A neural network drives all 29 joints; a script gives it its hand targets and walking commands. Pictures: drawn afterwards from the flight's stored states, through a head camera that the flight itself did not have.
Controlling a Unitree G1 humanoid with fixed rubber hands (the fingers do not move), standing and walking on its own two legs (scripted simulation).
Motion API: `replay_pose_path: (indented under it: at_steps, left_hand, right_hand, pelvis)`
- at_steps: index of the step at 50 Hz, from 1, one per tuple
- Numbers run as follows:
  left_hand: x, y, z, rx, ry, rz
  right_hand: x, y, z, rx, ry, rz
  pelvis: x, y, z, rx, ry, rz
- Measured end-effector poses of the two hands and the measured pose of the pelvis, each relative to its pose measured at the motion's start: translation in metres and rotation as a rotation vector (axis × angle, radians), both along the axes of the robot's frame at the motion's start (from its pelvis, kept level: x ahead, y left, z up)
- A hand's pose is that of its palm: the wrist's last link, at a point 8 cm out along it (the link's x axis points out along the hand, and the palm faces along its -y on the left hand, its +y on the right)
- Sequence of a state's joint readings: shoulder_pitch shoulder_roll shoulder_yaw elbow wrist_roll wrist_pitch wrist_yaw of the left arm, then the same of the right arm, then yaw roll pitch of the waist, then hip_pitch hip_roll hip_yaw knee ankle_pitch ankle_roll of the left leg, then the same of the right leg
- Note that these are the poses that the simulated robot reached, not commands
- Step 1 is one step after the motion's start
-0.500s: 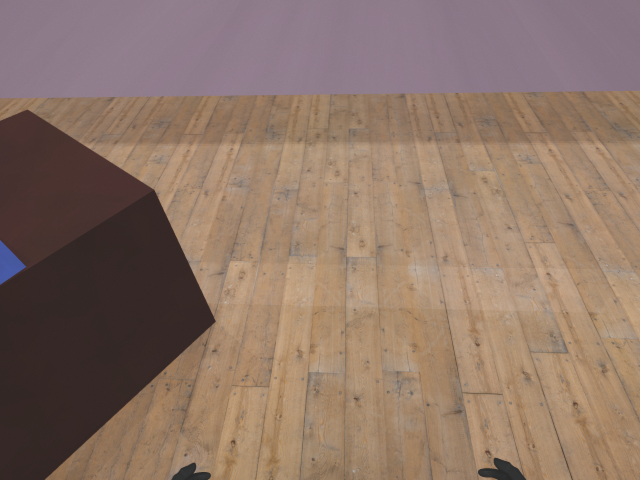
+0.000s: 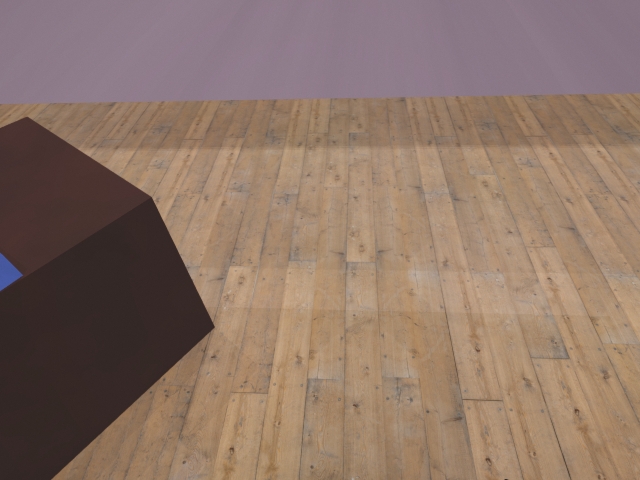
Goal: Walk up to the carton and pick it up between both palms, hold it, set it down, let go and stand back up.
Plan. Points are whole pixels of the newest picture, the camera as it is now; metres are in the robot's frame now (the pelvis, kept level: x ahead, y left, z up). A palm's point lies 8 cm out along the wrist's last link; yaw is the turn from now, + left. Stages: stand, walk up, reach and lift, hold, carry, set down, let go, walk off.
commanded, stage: stand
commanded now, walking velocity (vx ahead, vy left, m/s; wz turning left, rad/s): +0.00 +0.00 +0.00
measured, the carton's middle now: out of the picture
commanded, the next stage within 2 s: none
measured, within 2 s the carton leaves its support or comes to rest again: neither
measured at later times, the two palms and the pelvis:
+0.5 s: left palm out of the picture +0.03 +0.23 -0.13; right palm out of the picture +0.02 -0.23 -0.13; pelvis +0.00 +0.00 +0.01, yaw +0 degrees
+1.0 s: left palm out of the picture -0.02 +0.21 -0.14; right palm out of the picture -0.02 -0.21 -0.14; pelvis +0.00 +0.00 +0.01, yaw +0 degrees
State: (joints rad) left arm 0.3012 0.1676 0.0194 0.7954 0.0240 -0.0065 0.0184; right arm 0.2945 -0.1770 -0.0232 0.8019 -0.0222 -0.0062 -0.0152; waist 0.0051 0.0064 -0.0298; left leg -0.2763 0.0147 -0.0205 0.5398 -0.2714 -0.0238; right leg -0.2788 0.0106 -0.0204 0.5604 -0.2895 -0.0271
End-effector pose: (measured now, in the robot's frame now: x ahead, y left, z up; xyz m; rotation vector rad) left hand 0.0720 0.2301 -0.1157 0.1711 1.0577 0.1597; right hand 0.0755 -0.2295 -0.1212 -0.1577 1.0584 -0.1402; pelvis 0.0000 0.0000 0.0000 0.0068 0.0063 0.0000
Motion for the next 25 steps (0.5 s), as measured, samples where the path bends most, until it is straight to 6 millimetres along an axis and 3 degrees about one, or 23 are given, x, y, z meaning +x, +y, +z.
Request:
replay_pose_path:
  at_steps: [25]
  left_hand:
    - [-0.047,0.0,-0.011,-0.01,0.174,0.058]
  right_hand:
    - [-0.056,0.003,-0.013,0.009,0.209,-0.056]
  pelvis:
    - [0.003,0.0,0.006,-0.003,-0.03,-0.001]
